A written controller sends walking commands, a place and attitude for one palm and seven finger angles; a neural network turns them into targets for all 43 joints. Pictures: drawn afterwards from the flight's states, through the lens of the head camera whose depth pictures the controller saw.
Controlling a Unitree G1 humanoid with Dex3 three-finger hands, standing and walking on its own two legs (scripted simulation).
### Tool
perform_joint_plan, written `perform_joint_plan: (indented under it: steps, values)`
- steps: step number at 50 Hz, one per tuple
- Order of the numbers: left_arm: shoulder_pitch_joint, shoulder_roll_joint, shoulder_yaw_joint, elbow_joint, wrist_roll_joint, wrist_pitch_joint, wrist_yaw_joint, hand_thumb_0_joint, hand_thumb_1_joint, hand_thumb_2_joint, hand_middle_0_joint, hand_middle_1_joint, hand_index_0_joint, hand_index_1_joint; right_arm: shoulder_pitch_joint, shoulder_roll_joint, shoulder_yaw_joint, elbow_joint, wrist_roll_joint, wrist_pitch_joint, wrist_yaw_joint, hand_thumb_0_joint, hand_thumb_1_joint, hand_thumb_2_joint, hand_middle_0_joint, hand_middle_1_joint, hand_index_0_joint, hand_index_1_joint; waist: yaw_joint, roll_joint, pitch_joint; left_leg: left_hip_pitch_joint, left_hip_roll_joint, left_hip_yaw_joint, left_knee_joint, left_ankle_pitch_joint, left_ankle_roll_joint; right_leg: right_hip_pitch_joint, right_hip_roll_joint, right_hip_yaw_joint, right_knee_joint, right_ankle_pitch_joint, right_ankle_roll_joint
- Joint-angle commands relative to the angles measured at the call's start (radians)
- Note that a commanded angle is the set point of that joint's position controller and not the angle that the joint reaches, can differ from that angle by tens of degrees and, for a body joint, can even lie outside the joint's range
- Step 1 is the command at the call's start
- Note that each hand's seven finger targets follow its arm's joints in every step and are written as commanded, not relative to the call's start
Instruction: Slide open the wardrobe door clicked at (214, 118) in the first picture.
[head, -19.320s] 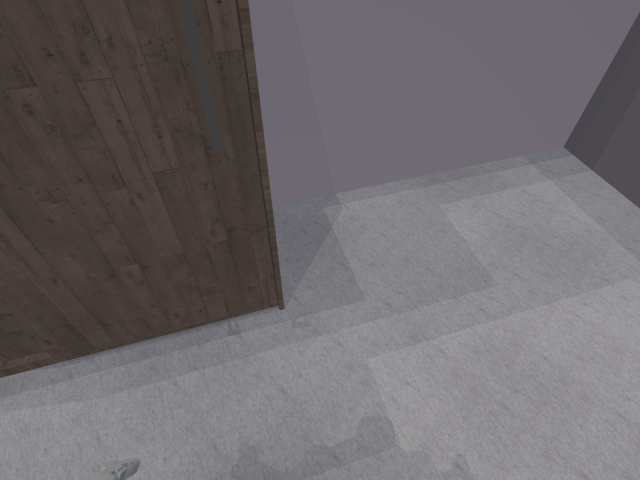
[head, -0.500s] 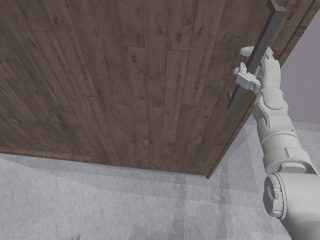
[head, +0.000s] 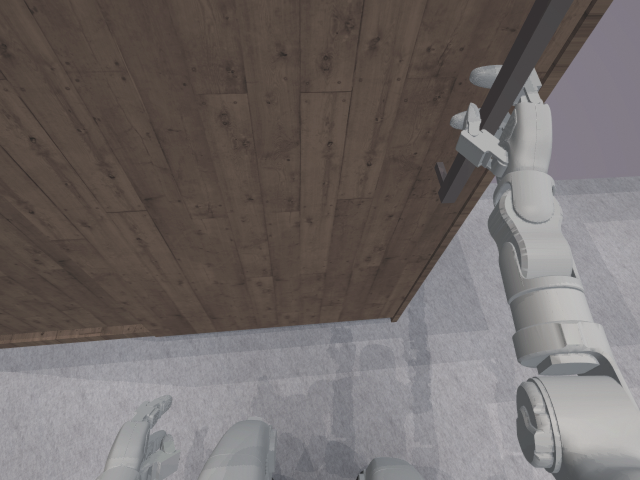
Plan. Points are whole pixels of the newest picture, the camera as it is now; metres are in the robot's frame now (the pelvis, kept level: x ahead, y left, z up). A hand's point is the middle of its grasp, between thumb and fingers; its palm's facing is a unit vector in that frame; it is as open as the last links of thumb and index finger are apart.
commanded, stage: step sideways, sliding the door along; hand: right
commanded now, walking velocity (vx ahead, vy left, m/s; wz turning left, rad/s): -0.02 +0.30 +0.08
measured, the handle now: (482, 108) +0.50 -0.20 +0.15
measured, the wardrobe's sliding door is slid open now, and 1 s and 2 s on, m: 0.00 0.15 0.30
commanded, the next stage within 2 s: none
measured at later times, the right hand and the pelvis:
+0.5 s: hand (424, 130) +0.46 -0.12 +0.15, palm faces +0.41 +0.91 -0.01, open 6.5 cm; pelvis +0.10 +0.11 -0.01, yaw -9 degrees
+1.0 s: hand (337, 133) +0.45 -0.02 +0.16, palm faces +0.29 +0.96 +0.03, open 6.0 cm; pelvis +0.19 +0.13 +0.01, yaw -4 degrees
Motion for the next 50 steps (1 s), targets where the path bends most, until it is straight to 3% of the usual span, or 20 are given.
perform_joint_plan:
  steps: [1, 9, 10, 12, 13, 17, 19, 21, 22, 28, 36, 39, 41, 42, 44, 45, 47, 48, 49, 50]
  values:
    - [-0.005, 0.102, 0.046, -0.151, -0.001, -0.048, -0.004, 0.000, 0.900, 0.900, -0.200, -0.300, -0.200, -0.300, -0.568, 0.149, 0.219, -0.511, -0.060, -0.120, 0.110, 0.000, -0.900, -0.900, 0.450, 1.400, 0.450, 1.400, 0.130, -0.110, -0.552, -0.139, 0.066, -0.013, -0.171, 0.139, -0.016, 0.528, -0.275, 0.126, -0.036, 1.001, -0.196]
    - [-0.081, 0.072, 0.034, -0.225, -0.009, -0.118, 0.005, 0.000, 0.900, 0.900, -0.200, -0.300, -0.200, -0.300, -0.344, 0.094, 0.194, -0.663, -0.067, -0.120, 0.112, 0.000, -0.900, -0.900, 0.450, 1.400, 0.450, 1.400, 0.093, -0.287, -0.498, 0.283, 0.029, 0.111, -0.546, 0.457, -0.037, 0.266, -0.175, -0.073, 0.094, 0.808, -0.090]
    - [-0.076, 0.056, 0.033, -0.220, -0.019, -0.126, 0.005, 0.000, 0.900, 0.900, -0.200, -0.300, -0.200, -0.300, -0.304, 0.074, 0.183, -0.699, -0.075, -0.115, 0.109, 0.000, -0.900, -0.900, 0.450, 1.400, 0.450, 1.400, 0.079, -0.176, -0.534, 0.390, 0.059, 0.094, -0.625, 0.709, -0.033, 0.214, -0.113, -0.086, 0.211, 0.699, -0.096]
    - [-0.105, 0.005, 0.023, -0.214, -0.008, -0.134, 0.025, 0.000, 0.900, 0.900, -0.200, -0.300, -0.200, -0.300, -0.200, -0.036, 0.115, -0.747, -0.092, -0.092, 0.096, 0.000, -0.900, -0.900, 0.450, 1.400, 0.450, 1.400, 0.067, 0.255, -0.608, 0.571, 0.354, -0.230, -0.628, 1.425, 0.071, -0.111, 0.116, -0.029, 0.507, -0.258, -0.053]
    - [-0.119, -0.007, 0.005, -0.211, 0.007, -0.145, 0.037, 0.000, 0.900, 0.900, -0.200, -0.300, -0.200, -0.300, -0.167, -0.054, 0.103, -0.809, -0.105, -0.080, 0.090, 0.000, -0.900, -0.900, 0.450, 1.400, 0.450, 1.400, 0.052, 0.272, -0.561, 0.486, 0.413, -0.253, -0.652, 1.493, 0.073, -0.144, 0.108, 0.046, 0.567, -0.379, -0.026]
    - [-0.115, 0.008, -0.006, -0.196, -0.007, -0.151, 0.039, 0.000, 0.900, 0.900, -0.200, -0.300, -0.200, -0.300, -0.087, 0.074, 0.178, -0.995, -0.079, -0.109, 0.060, 0.000, -0.900, -0.900, 0.450, 1.400, 0.450, 1.400, 0.089, 0.349, -0.640, 0.661, 0.373, -0.188, -0.505, 1.492, 0.121, -0.189, 0.067, 0.055, 0.268, -0.286, -0.037]
    - [-0.132, 0.022, 0.000, -0.199, -0.002, -0.141, 0.038, 0.000, 0.900, 0.900, -0.200, -0.300, -0.200, -0.300, -0.079, 0.121, 0.229, -1.042, -0.082, -0.131, 0.048, 0.000, -0.900, -0.900, 0.450, 1.400, 0.450, 1.400, 0.119, 0.251, -0.661, 0.541, 0.297, -0.083, -0.400, 1.342, 0.066, 0.020, 0.031, -0.005, -0.049, 0.072, -0.038]
    - [-0.154, 0.075, 0.037, -0.260, -0.001, -0.132, 0.012, 0.000, 0.900, 0.900, -0.200, -0.300, -0.200, -0.300, -0.071, 0.201, 0.311, -1.142, -0.068, -0.167, 0.056, 0.000, -0.900, -0.900, 0.450, 1.400, 0.450, 1.400, 0.092, -0.110, -0.702, 0.022, 0.128, 0.035, -0.228, 0.321, -0.054, 0.507, -0.309, 0.265, -0.068, 1.187, -0.179]
    - [-0.114, 0.065, 0.042, -0.264, -0.008, -0.136, -0.020, 0.000, 0.900, 0.900, -0.200, -0.300, -0.200, -0.300, -0.046, 0.233, 0.337, -1.110, -0.087, -0.177, 0.063, 0.000, -0.900, -0.900, 0.450, 1.400, 0.450, 1.400, 0.079, -0.147, -0.744, -0.075, 0.106, -0.023, -0.085, -0.056, -0.037, 0.584, -0.374, 0.258, -0.004, 1.391, -0.248]
    - [-0.079, 0.044, 0.027, -0.284, 0.005, -0.189, -0.070, 0.000, 0.900, 0.900, -0.200, -0.300, -0.200, -0.300, 0.061, 0.322, 0.453, -1.164, -0.117, -0.172, 0.078, 0.000, -0.900, -0.900, 0.450, 1.400, 0.450, 1.400, 0.099, -0.221, -0.578, -0.187, 0.065, 0.069, -0.128, 0.079, -0.034, 0.623, -0.198, -0.036, 0.010, 1.239, -0.144]
    - [-0.083, 0.004, -0.027, -0.323, 0.031, -0.189, -0.072, 0.000, 0.900, 0.900, -0.200, -0.300, -0.200, -0.300, 0.297, 0.252, 0.440, -1.316, -0.126, -0.178, 0.084, 0.000, -0.900, -0.900, 0.450, 1.400, 0.450, 1.400, 0.092, -0.145, -0.494, 0.043, 0.030, 0.148, -0.487, 0.342, -0.054, 0.494, -0.229, -0.114, 0.147, 1.288, -0.115]
    - [-0.117, 0.004, -0.032, -0.329, 0.024, -0.175, -0.061, 0.000, 0.900, 0.900, -0.200, -0.300, -0.200, -0.300, 0.410, 0.201, 0.398, -1.368, -0.140, -0.177, 0.080, 0.000, -0.900, -0.900, 0.450, 1.400, 0.450, 1.400, 0.075, -0.025, -0.480, 0.264, 0.106, 0.049, -0.585, 0.823, -0.028, 0.262, -0.191, -0.119, 0.296, 0.986, -0.087]
    - [-0.151, -0.008, -0.023, -0.341, 0.023, -0.159, -0.045, 0.000, 0.900, 0.900, -0.200, -0.300, -0.200, -0.300, 0.529, 0.170, 0.370, -1.373, -0.138, -0.178, 0.061, 0.000, -0.900, -0.900, 0.450, 1.400, 0.450, 1.400, 0.028, 0.343, -0.493, 0.541, 0.333, -0.347, -0.584, 1.828, 0.155, -0.125, 0.057, -0.079, 0.550, -0.109, -0.019]
    - [-0.138, -0.014, -0.021, -0.365, 0.028, -0.167, -0.041, 0.000, 0.900, 0.900, -0.200, -0.300, -0.200, -0.300, 0.593, 0.159, 0.358, -1.379, -0.135, -0.175, 0.045, 0.000, -0.900, -0.900, 0.450, 1.400, 0.450, 1.400, 0.015, 0.395, -0.452, 0.569, 0.400, -0.421, -0.594, 1.967, 0.165, -0.251, 0.083, 0.024, 0.564, -0.433, -0.028]
    - [-0.083, -0.019, -0.034, -0.337, 0.037, -0.161, -0.051, 0.000, 0.900, 0.900, -0.200, -0.300, -0.200, -0.300, 0.609, 0.159, 0.350, -1.474, -0.128, -0.203, 0.038, 0.000, -0.900, -0.900, 0.450, 1.400, 0.450, 1.400, 0.042, 0.250, -0.482, 0.617, 0.398, -0.397, -0.584, 1.742, 0.152, -0.265, 0.041, 0.087, 0.398, -0.373, -0.031]
    - [-0.127, -0.051, -0.078, -0.342, 0.041, -0.156, -0.059, 0.000, 0.900, 0.900, -0.200, -0.300, -0.200, -0.300, 0.603, 0.196, 0.392, -1.553, -0.116, -0.225, 0.053, 0.000, -0.900, -0.900, 0.450, 1.400, 0.450, 1.400, 0.073, 0.137, -0.386, 0.472, 0.265, -0.175, -0.627, 1.487, 0.066, -0.118, 0.028, 0.020, 0.142, -0.166, -0.020]
    - [-0.110, -0.010, -0.023, -0.299, 0.042, -0.139, -0.067, 0.000, 0.900, 0.900, -0.200, -0.300, -0.200, -0.300, 0.607, 0.158, 0.373, -1.510, -0.136, -0.244, 0.050, 0.000, -0.900, -0.900, 0.450, 1.400, 0.450, 1.400, 0.095, 0.187, -0.516, 0.396, 0.197, -0.132, -0.450, 1.361, 0.078, 0.141, -0.005, -0.040, -0.085, 0.255, -0.005]
    - [-0.102, 0.023, -0.002, -0.306, 0.037, -0.135, -0.072, 0.000, 0.900, 0.900, -0.200, -0.300, -0.200, -0.300, 0.647, 0.192, 0.415, -1.490, -0.136, -0.249, 0.058, 0.000, -0.900, -0.900, 0.450, 1.400, 0.450, 1.400, 0.096, 0.116, -0.596, 0.202, 0.127, -0.059, -0.346, 0.913, 0.008, 0.394, -0.154, 0.078, -0.127, 0.837, -0.078]
    - [-0.117, 0.058, 0.013, -0.323, 0.033, -0.132, -0.083, 0.000, 0.900, 0.900, -0.200, -0.300, -0.200, -0.300, 0.671, 0.185, 0.422, -1.490, -0.126, -0.258, 0.070, 0.000, -0.900, -0.900, 0.450, 1.400, 0.450, 1.400, 0.068, -0.153, -0.653, -0.026, 0.062, -0.011, -0.121, 0.119, -0.037, 0.562, -0.393, 0.268, -0.092, 1.389, -0.197]
    - [-0.139, 0.043, 0.000, -0.332, 0.037, -0.138, -0.093, 0.000, 0.900, 0.900, -0.200, -0.300, -0.200, -0.300, 0.681, 0.185, 0.382, -1.443, -0.157, -0.273, 0.068, 0.000, -0.900, -0.900, 0.450, 1.400, 0.450, 1.400, 0.039, -0.157, -0.650, -0.066, 0.065, -0.070, -0.005, -0.149, -0.038, 0.519, -0.429, 0.214, -0.075, 1.500, -0.254]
